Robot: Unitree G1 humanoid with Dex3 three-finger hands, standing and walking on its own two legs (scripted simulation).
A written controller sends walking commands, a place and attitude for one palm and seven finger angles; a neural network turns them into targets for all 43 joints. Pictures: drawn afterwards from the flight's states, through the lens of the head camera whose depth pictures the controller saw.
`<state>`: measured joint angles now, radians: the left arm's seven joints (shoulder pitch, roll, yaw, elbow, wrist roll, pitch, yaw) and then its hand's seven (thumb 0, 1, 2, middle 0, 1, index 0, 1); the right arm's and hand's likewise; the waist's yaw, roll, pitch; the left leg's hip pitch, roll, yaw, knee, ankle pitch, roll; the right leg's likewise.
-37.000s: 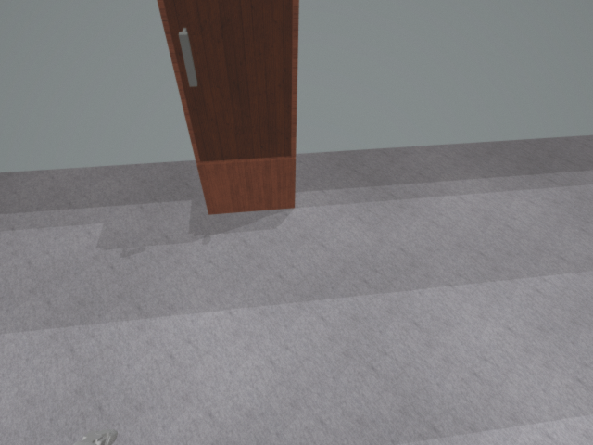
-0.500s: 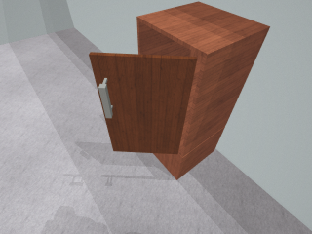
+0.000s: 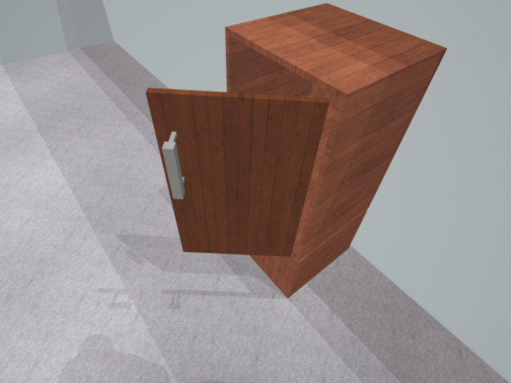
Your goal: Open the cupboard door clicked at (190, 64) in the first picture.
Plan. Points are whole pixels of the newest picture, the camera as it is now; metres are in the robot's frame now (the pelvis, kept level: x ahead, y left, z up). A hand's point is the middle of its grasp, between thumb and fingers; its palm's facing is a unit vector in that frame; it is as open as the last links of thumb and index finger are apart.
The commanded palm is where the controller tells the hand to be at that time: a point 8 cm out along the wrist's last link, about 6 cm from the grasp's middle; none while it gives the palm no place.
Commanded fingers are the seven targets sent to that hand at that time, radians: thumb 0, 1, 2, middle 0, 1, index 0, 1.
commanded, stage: look again from close up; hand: left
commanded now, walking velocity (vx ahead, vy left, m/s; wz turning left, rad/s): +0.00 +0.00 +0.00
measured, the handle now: (176, 166) +0.56 +0.22 -0.02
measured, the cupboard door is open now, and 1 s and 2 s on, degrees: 50 50 50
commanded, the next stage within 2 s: raise the hand with hooked fingers in 0.44 s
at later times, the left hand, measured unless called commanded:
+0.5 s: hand out of the picture -0.01 +0.16 -0.18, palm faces +0.02 -0.99 -0.14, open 7.4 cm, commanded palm none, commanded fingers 0.00 0.90 0.90 -0.20 -0.30 -0.20 -0.30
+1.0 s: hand (156, 360) +0.17 +0.17 -0.07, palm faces +0.06 -1.00 +0.02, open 8.8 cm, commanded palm +0.14 +0.24 -0.05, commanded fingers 0.00 0.34 0.66 -0.24 -0.66 -0.24 -0.66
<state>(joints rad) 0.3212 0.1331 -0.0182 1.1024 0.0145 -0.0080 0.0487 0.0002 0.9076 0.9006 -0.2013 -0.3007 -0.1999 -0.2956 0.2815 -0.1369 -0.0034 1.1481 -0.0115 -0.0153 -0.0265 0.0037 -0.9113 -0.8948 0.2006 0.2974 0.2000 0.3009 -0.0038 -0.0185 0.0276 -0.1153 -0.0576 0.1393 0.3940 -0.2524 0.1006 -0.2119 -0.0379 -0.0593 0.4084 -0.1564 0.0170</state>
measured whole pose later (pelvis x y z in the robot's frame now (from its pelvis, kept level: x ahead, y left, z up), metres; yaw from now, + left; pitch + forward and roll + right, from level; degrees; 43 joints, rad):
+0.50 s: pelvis +0.01 +0.02 +0.00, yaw -1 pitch -3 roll -1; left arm 0.35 0.11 -0.01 1.12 0.01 0.00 0.05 0.00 0.91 0.90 -0.20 -0.30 -0.20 -0.30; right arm 0.33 -0.11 0.00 1.16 -0.01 -0.02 -0.04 0.00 -0.91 -0.89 0.20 0.30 0.20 0.30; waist 0.00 -0.02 0.02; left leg -0.08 -0.08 0.16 0.38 -0.27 0.12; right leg -0.20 -0.06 -0.03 0.44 -0.19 0.04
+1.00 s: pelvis -0.01 -0.03 -0.09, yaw +5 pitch +13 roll +0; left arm 0.42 0.21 0.12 0.13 -0.24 -0.45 -0.29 0.01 0.57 0.75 -0.23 -0.52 -0.23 -0.51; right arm 0.15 -0.30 -0.07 0.42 0.02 -0.21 0.01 0.01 -0.91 -0.90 0.20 0.30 0.20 0.30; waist -0.01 -0.06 -0.16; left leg -0.79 -0.04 0.08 1.13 -0.56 0.08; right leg -0.86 0.02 -0.09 1.11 -0.47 -0.07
